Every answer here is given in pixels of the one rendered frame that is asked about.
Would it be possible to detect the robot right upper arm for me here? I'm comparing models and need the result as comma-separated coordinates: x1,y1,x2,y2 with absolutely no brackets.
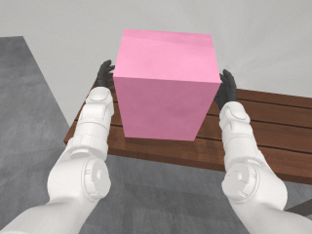
221,162,312,234

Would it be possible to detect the robot left upper arm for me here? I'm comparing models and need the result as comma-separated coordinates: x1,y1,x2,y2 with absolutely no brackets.
0,156,111,234

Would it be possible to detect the robot left hand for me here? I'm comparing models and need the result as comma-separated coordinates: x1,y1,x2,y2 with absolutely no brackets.
95,59,116,94

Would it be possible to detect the table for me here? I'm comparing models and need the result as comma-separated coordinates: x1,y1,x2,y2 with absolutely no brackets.
63,72,312,216

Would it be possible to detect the left robot forearm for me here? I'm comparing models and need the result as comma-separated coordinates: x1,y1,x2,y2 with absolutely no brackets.
47,87,114,194

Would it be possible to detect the robot right hand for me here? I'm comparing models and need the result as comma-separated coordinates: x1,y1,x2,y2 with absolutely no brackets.
214,69,238,111

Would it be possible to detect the carton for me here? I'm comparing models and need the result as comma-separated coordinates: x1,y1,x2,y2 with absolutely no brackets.
112,28,221,141

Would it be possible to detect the right robot forearm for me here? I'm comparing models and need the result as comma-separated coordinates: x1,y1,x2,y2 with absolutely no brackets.
219,101,276,176

